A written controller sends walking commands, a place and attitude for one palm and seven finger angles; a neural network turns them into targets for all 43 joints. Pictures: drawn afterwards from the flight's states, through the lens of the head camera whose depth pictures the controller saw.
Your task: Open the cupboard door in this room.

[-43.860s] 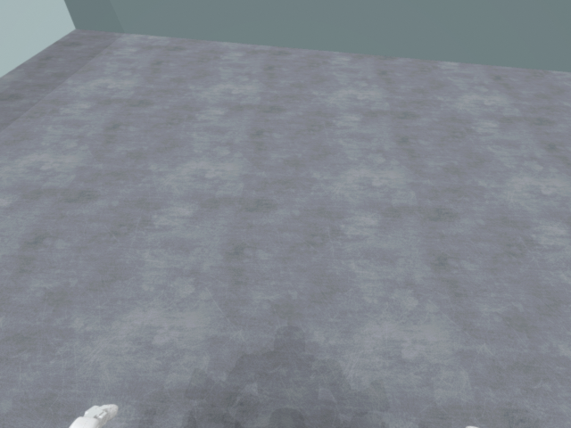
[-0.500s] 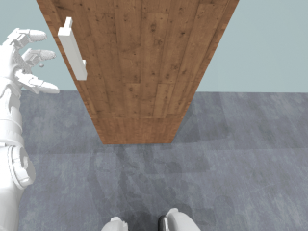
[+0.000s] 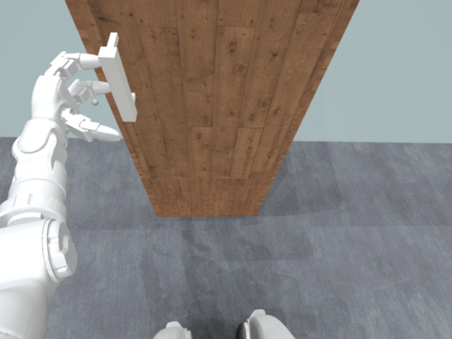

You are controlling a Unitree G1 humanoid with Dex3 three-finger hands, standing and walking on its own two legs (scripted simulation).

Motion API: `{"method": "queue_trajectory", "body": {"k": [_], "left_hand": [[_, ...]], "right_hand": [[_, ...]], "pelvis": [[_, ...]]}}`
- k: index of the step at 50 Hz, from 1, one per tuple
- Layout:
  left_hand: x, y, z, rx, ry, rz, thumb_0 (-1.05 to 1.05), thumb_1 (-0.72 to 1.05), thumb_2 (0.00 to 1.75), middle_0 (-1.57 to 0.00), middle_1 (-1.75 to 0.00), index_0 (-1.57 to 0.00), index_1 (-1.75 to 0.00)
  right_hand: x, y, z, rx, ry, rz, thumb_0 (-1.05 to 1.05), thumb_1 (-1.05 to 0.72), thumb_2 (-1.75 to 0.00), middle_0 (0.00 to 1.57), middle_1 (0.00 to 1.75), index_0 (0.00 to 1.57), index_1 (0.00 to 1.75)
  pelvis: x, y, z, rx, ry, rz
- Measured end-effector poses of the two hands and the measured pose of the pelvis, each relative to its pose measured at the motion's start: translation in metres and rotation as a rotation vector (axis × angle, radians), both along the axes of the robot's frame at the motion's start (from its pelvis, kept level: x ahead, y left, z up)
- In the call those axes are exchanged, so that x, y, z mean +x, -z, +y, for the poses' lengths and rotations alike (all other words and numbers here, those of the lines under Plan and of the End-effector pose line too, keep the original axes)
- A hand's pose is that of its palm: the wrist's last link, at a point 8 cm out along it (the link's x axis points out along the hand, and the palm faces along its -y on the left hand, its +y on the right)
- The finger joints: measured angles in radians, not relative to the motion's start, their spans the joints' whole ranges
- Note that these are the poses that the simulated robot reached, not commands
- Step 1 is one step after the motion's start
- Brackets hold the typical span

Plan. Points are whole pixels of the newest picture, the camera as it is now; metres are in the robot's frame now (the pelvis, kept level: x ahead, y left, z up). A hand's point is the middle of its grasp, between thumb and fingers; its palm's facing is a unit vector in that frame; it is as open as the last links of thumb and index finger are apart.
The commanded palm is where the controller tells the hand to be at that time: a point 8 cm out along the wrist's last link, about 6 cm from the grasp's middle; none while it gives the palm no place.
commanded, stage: slide the fingers in behind the handle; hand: left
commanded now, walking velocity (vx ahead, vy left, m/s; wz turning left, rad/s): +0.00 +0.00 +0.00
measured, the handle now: (122, 80) +0.55 +0.15 +0.10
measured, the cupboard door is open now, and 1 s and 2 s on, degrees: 0 0 0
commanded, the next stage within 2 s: close the thumb around the handle in 1.24 s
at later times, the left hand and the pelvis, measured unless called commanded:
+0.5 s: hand (117, 101) +0.50 +0.16 +0.10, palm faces -0.05 -1.00 +0.00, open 14.0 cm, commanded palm +0.47 +0.20 +0.10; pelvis -0.01 -0.01 +0.00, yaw +0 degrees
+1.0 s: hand (130, 103) +0.49 +0.13 +0.11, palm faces -0.04 -1.00 -0.01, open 14.0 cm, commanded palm +0.47 +0.18 +0.10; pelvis -0.01 -0.02 +0.00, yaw +0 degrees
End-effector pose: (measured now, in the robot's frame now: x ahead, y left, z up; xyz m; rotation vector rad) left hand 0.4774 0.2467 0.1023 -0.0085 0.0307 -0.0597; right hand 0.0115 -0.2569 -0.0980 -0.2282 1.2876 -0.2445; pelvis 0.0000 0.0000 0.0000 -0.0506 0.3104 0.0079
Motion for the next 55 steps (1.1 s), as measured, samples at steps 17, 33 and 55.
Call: {"method": "queue_trajectory", "body": {"k": [17, 33, 55], "left_hand": [[0.003, -0.001, -0.024, 0.006, 0.007, -0.009, -0.02, -0.50, 0.30, -0.30, -1.20, -0.30, -1.20], [-0.003, -0.004, -0.049, 0.005, 0.003, -0.016, -0.02, -0.50, 0.30, -0.30, -1.20, -0.30, -1.21], [-0.008, -0.003, -0.059, 0.016, -0.016, -0.016, -0.02, -0.50, 0.30, -0.30, -1.20, -0.29, -1.20]], "right_hand": [[-0.025, 0.001, -0.011, -0.009, 0.020, 0.042, 0.00, -0.90, -0.89, 0.20, 0.30, 0.21, 0.30], [-0.012, 0.004, -0.014, 0.022, 0.013, -0.005, 0.00, -0.90, -0.89, 0.20, 0.30, 0.21, 0.30], [-0.010, 0.005, -0.020, 0.021, 0.003, -0.030, 0.00, -0.90, -0.89, 0.20, 0.30, 0.21, 0.30]], "pelvis": [[-0.006, 0.001, -0.007, 0.007, 0.000, 0.000], [-0.004, -0.002, -0.014, 0.017, 0.003, -0.016], [-0.009, -0.001, -0.017, 0.025, 0.000, -0.022]]}}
